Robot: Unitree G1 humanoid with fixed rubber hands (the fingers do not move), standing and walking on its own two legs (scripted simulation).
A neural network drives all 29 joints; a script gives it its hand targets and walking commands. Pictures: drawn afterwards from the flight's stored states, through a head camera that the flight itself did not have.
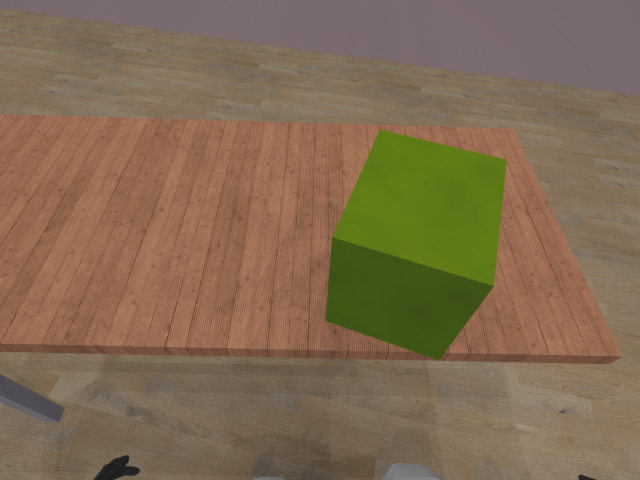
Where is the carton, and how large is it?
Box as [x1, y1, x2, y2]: [325, 129, 506, 359]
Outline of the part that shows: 380,129 332,236 325,320 427,356 439,359 493,286 506,160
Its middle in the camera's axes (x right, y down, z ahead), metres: +0.13 +0.01 +0.58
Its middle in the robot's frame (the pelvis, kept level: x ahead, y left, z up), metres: +0.42 -0.09 +0.01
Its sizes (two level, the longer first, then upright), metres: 0.220 0.184 0.220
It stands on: a table, 0.67 m high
